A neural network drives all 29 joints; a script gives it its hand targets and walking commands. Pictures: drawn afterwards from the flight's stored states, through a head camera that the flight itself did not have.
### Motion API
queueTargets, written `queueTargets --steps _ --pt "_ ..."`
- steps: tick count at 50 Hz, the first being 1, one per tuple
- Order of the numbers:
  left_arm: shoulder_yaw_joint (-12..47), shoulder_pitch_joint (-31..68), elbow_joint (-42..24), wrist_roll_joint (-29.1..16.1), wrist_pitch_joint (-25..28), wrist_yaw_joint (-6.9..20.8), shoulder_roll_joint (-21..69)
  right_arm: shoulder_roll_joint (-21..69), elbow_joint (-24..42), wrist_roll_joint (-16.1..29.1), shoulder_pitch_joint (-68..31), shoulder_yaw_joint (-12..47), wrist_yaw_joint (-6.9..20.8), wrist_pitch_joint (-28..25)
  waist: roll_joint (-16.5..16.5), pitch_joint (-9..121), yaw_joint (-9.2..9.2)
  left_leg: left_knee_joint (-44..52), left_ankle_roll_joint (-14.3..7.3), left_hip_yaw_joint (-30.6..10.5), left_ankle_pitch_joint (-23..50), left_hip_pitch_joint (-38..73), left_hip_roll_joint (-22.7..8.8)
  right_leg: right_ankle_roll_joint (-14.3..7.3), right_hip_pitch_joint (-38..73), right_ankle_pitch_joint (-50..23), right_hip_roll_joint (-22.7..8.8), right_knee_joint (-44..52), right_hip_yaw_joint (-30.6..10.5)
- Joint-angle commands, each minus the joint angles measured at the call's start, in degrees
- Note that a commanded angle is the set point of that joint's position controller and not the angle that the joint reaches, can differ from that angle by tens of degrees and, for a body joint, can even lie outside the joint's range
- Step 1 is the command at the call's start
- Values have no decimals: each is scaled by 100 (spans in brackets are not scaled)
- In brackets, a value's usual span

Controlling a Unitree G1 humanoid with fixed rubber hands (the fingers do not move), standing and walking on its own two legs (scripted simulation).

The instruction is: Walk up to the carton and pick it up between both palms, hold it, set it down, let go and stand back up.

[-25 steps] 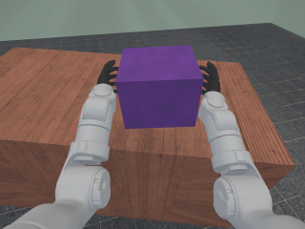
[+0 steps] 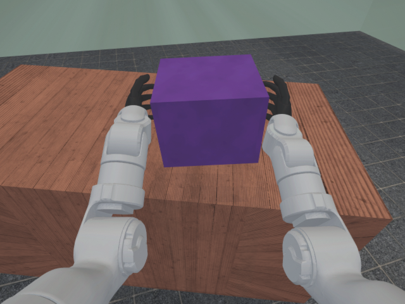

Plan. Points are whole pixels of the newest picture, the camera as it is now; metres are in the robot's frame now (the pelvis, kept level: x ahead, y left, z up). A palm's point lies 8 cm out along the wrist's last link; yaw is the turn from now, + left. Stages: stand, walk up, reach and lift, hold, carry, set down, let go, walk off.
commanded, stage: hold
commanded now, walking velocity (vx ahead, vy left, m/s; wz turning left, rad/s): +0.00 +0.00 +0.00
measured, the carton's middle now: (208, 109) +0.44 +0.00 +0.18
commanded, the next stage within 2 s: none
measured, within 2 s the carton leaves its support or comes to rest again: neither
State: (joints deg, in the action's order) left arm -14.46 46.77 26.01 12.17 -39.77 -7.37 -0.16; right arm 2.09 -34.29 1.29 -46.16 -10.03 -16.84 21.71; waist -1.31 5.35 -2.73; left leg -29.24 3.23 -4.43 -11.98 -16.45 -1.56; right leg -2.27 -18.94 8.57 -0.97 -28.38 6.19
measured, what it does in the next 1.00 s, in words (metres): stands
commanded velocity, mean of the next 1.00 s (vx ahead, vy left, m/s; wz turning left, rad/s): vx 0.00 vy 0.00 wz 0.00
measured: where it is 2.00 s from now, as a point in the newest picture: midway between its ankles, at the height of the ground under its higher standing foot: outside the picture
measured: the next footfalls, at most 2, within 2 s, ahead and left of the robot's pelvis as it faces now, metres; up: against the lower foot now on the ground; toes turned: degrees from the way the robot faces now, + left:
none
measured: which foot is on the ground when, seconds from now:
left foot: down 0.00-1.00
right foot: down 0.00-1.00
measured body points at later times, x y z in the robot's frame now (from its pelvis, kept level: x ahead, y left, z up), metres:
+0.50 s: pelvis +0.00 +0.00 +0.00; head -0.05 +0.01 +0.45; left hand +0.40 +0.14 +0.21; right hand +0.39 -0.14 +0.21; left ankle +0.04 +0.16 -0.73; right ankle +0.07 -0.10 -0.73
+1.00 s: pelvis +0.00 +0.00 +0.00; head -0.05 +0.01 +0.45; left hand +0.40 +0.14 +0.21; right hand +0.39 -0.14 +0.22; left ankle +0.04 +0.16 -0.73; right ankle +0.07 -0.10 -0.73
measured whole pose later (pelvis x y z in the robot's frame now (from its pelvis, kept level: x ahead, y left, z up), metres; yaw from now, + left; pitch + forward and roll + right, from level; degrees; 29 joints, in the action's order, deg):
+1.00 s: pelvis +0.00 +0.00 +0.00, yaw +0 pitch -2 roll +0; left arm -14.9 46.9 25.2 13.9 -41.5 -5.9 -0.2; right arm 2.1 -34.3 1.3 -47.1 -10.0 -16.8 23.5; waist -1.3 5.4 -2.7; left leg -29.2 3.2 -4.5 -11.8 -15.6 -1.5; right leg -2.3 -18.1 8.4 -1.0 -28.4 6.2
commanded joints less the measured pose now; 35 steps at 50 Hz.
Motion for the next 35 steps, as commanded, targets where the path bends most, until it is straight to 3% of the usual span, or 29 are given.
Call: queueTargets --steps 1,35 --pt "2102 4943 -1628 -470 446 1366 3702 3387 1629 1221 -5633 2015 1101 -134 368 3320 -218 1099 -268 360 287 -47 505 533 3744 -732 191 692 -472" --pt "1744 5075 -1530 -320 394 1454 3655 3560 1390 1147 -5642 1956 1137 -52 382 3061 -137 1258 -407 385 -99 -355 453 569 3891 -230 152 718 -524"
